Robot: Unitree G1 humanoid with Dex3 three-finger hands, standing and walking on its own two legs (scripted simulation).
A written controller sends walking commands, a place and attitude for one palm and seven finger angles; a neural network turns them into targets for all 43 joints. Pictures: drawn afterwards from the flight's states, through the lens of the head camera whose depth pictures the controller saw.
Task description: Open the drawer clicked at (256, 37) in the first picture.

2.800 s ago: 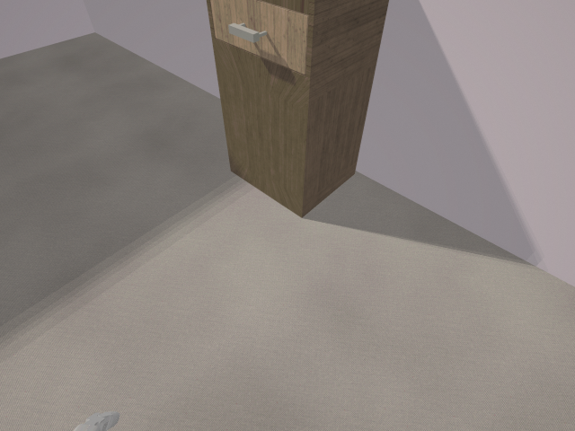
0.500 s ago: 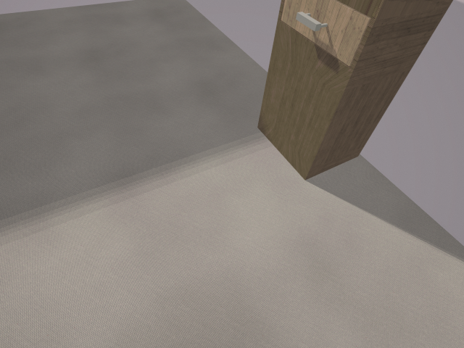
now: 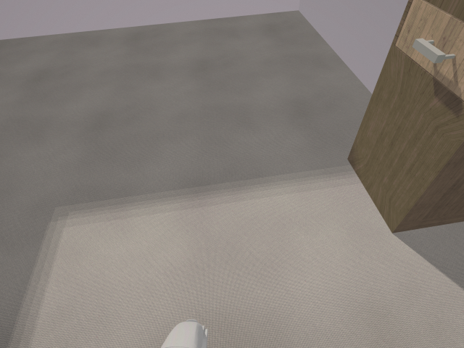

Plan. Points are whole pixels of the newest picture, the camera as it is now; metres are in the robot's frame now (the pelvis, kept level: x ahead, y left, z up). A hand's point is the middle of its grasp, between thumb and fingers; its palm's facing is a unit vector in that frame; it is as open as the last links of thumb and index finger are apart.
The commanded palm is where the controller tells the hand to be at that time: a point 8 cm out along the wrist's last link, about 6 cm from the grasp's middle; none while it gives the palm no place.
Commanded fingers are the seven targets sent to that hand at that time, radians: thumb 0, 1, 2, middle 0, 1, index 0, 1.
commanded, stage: walk to a spot facing it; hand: left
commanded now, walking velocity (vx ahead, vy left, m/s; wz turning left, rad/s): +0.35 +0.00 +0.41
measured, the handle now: (434, 49) +1.02 -0.64 +0.02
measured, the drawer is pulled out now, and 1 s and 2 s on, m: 0.00 0.00 0.00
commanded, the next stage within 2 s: turn to face it in 1.18 s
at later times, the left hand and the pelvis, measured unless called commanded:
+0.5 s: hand (126, 315) +0.22 +0.26 -0.18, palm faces +0.21 -0.96 -0.16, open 7.4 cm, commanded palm none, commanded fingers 0.00 0.90 0.90 -0.20 -0.30 -0.20 -0.30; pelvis +0.24 +0.08 -0.01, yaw +9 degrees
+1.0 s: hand (146, 209) +0.50 +0.28 -0.18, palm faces +0.21 -0.96 -0.20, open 7.3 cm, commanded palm none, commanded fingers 0.00 0.90 0.90 -0.20 -0.30 -0.20 -0.30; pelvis +0.49 +0.09 -0.01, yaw +13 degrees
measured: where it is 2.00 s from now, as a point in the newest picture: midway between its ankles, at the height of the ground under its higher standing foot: (203, 239)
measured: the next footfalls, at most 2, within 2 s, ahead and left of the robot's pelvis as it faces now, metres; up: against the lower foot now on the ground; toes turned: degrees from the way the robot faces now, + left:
left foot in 0.26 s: +0.23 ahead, +0.12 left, +0.00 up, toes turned +13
right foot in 0.80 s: +0.56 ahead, +0.01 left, +0.00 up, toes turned +4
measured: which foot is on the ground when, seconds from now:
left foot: up 0.00-0.24, down 0.26-0.80, up 0.82-1.00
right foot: down 0.00-0.24, up 0.26-0.78, down 0.80-1.00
